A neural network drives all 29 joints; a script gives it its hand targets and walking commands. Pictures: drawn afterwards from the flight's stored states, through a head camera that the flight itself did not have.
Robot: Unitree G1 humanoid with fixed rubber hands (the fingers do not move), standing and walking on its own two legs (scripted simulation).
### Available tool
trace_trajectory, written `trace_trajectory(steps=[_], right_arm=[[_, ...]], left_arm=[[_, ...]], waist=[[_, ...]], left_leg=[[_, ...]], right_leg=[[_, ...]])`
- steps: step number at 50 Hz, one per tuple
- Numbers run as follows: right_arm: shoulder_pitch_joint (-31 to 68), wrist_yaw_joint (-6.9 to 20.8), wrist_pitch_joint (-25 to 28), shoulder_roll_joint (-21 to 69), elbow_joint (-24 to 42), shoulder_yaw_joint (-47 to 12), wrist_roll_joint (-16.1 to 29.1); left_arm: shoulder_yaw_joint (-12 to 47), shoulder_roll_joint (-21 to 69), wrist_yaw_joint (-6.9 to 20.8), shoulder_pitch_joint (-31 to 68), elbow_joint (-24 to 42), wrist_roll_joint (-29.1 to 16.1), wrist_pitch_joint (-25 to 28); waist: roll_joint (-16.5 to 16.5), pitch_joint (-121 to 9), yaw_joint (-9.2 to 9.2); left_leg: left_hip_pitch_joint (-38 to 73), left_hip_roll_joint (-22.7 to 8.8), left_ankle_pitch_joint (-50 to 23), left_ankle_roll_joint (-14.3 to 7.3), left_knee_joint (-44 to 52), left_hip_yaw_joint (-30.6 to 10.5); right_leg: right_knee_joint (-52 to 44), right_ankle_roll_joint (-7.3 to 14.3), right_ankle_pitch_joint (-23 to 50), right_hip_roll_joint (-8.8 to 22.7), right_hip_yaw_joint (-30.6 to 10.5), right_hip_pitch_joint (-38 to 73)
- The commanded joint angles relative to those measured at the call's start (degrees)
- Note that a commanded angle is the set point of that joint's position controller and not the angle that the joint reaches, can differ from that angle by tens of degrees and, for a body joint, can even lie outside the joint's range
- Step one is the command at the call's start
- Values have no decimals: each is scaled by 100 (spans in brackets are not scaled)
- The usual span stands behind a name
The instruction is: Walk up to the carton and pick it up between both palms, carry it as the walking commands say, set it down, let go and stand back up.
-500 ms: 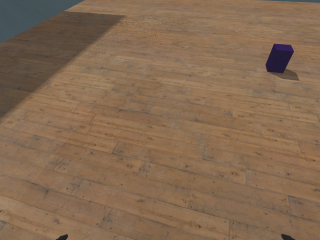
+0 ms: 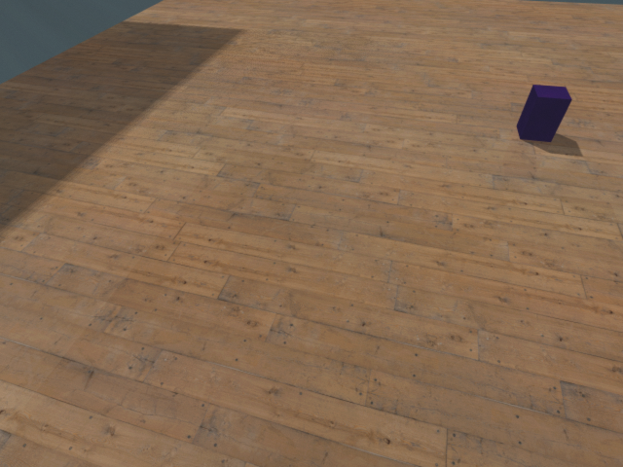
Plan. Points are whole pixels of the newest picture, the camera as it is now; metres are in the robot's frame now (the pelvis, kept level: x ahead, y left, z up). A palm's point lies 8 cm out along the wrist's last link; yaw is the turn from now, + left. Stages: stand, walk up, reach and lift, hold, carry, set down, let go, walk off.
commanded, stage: stand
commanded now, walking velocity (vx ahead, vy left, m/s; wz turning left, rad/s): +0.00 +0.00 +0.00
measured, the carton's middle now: (542, 113) +2.09 -1.29 -0.65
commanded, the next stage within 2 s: walk up in 0.40 s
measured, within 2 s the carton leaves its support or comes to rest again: neither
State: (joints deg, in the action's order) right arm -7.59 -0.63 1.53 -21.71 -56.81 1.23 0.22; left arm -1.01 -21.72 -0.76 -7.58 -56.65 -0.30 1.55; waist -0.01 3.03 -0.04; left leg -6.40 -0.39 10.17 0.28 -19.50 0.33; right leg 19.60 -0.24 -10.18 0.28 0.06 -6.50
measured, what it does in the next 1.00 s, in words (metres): steps to the right: right foot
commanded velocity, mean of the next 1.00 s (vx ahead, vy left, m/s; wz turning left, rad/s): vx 0.22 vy -0.06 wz -0.20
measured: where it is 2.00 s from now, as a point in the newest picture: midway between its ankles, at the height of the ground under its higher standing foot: (435, 375)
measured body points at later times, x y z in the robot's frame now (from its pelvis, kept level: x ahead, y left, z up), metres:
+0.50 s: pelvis +0.01 +0.00 +0.00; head +0.01 +0.00 +0.45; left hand +0.10 +0.31 -0.11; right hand +0.10 -0.31 -0.12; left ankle +0.01 +0.12 -0.75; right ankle +0.01 -0.12 -0.75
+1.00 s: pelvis +0.09 -0.14 -0.03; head +0.11 -0.17 +0.42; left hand +0.30 +0.08 -0.14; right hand +0.03 -0.44 -0.17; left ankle +0.01 +0.09 -0.70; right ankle +0.11 -0.27 -0.75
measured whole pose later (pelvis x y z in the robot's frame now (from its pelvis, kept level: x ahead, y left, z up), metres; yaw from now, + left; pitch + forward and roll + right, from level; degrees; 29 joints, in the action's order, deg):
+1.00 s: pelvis +0.09 -0.14 -0.03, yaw -14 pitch +0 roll +0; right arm -19.3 1.2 0.9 -20.1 -52.2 5.8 -2.4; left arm -3.7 -16.1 3.6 -6.8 -49.4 1.0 0.9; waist -2.4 2.2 -2.6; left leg -11.9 -12.8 30.2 2.9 -51.0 2.8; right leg 39.9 -0.1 -14.8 3.6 4.4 -24.1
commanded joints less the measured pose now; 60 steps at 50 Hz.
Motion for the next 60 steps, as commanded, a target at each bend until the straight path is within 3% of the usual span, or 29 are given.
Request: trace_trajectory(steps=[1, 29, 30, 31, 32, 33, 34, 37, 39, 41, 42, 44, 45, 46, 47, 48, 49, 50, 51, 52, 53, 54, 56, 60], right_arm=[[148, -27, 58, -952, 242, 185, 2], [95, -54, 49, -953, 120, 193, 5], [-1848, -295, -230, -1301, -129, 505, 38], [-1683, -383, -273, -1717, 7, 661, -38], [-1057, -395, -256, -1416, 227, 591, -15], [-674, -362, -207, -1051, 461, 530, -21], [-643, -308, -111, -960, 572, 545, -83], [-861, -228, 26, -844, 628, 516, -198], [-771, -146, 69, -849, 764, 521, -249], [-726, 23, 99, -790, 781, 487, -269], [-798, 78, 96, -884, 730, 533, -273], [-862, 130, 95, -1012, 683, 628, -238], [-843, 148, 81, -1017, 672, 648, -209], [-775, 162, 56, -981, 689, 655, -184], [-904, 170, 50, -735, 755, 588, -192], [-751, 193, 77, -204, 1040, 496, -242], [-510, 226, 95, 141, 1481, 426, -276], [-209, 233, 127, 70, 1456, 445, -334], [-57, 244, 199, 125, 1443, 448, -326], [-195, 236, 235, 140, 1301, 456, -307], [-479, 248, 193, 86, 1106, 470, -296], [-683, 271, 144, 111, 999, 467, -308], [-626, 311, 58, 255, 1003, 458, -312], [312, 385, -21, 462, 1307, 378, -274]], left_arm=[[-188, -953, -27, 148, 245, -3, 58], [-207, -947, -50, 86, 141, -7, 50], [-507, -772, 435, 859, 783, 131, -406], [-371, -210, 613, 1475, 1119, 312, -531], [-374, -139, 701, 1486, 1227, 351, -548], [-397, -128, 772, 1104, 1213, 304, -524], [-442, -182, 804, 533, 1127, 243, -500], [-446, -96, 879, 544, 1162, 215, -521], [-376, 32, 870, 706, 1295, 124, -497], [-304, 120, 796, 663, 1312, 26, -407], [-304, 84, 756, 685, 1308, 20, -354], [-315, 13, 671, 650, 1250, 70, -271], [-325, 1, 627, 482, 1155, 100, -225], [-362, -50, 567, 65, 977, 124, -169], [-488, -305, 470, -752, 659, 136, -102], [-660, -847, 370, -1926, 386, 179, -18], [-787, -1513, 282, -2244, 443, 151, 1], [-788, -1317, 228, -2094, 354, 134, -37], [-703, -970, 184, -1653, 472, 167, -17], [-607, -609, 156, -1138, 575, 172, 27], [-520, -374, 142, -776, 654, 144, 81], [-478, -218, 142, -717, 661, 140, 141], [-438, -135, 130, -972, 565, 147, 249], [-382, -104, 70, -1597, 411, 130, 322]], waist=[[-1, -240, 0], [-3, -241, -3], [212, 81, -697], [-882, 331, -979], [-583, 475, -631], [-638, 259, -322], [-773, -109, -167], [-923, 68, -256], [-1194, 333, -271], [-1531, 429, -225], [-1578, 381, -290], [-1522, 348, -325], [-1395, 297, -239], [-1043, 87, 4], [-32, -446, 377], [1719, -737, 970], [2807, -852, 1014], [1856, -664, 945], [1444, -352, 753], [923, -141, 451], [657, -131, 175], [693, -155, 86], [649, -164, 97], [499, 200, 375]], left_leg=[[-27, -720, -402, -145, 354, -532], [48, -747, -581, -140, 387, -518], [1455, -2335, 3173, -576, 843, -2235], [1354, -3359, 4033, -987, 1500, -3179], [428, -3253, 3088, -716, 1334, -2412], [154, -2740, 2283, -373, 1117, -1544], [325, -2386, 1706, -282, 1025, -1081], [45, -2087, 1891, -247, 1109, -517], [-272, -2055, 2143, -282, 1337, -211], [-855, -1729, 2310, -192, 1440, 455], [-823, -1703, 2316, -244, 1435, 520], [-581, -1884, 2232, -241, 1219, 601], [-551, -1893, 2153, -208, 895, 728], [-685, -1748, 1877, -173, 147, 955], [-1077, -1319, 1254, -134, -1489, 1246], [-2454, -922, 2230, -12, -3680, 1227], [-3919, -209, 2979, 156, -5051, 432], [-4287, -655, 2322, 36, -5480, -94], [-4335, -825, 1705, -9, -5413, -178], [-3974, -1055, 1083, 64, -5032, -153], [-3449, -1152, 749, 176, -4636, -144], [-3108, -1143, 505, 266, -4394, -41], [-2904, -1030, 306, 365, -3998, 173], [-3292, -901, -320, 393, -3108, 317]], right_leg=[[-355, 136, 428, 720, -528, -43], [-395, 134, 605, 741, -514, 39], [1932, 43, -2206, -50, 450, -2599], [3785, -222, -1817, 245, -257, -4284], [4527, -267, -1150, 609, -583, -4054], [4569, -331, -570, 609, -567, -3652], [4700, -330, -341, 579, -447, -3339], [4735, -337, -248, 657, -225, -3255], [3829, -341, -324, 696, -39, -2986], [2552, -264, -488, 588, 297, -1918], [2391, -229, -642, 499, 574, -1673], [1991, -153, -764, 462, 719, -1491], [1689, -121, -796, 366, 829, -1263], [1321, -88, -791, 148, 1055, -703], [1124, -30, -1112, -83, 1039, 376], [331, 201, -1788, 1026, -642, 1420], [-1229, 848, -3530, 2265, -3836, 1465], [-1252, 1119, -4002, 2247, -3886, 1372], [-1101, 1174, -3355, 2075, -3554, 1040], [-972, 1100, -2153, 1865, -2856, 597], [-883, 1009, -1333, 1621, -2294, 286], [-894, 939, -601, 1437, -1834, 181], [-886, 1011, 381, 1355, -1385, 212], [-1149, 1066, 603, 1437, -1285, 499]])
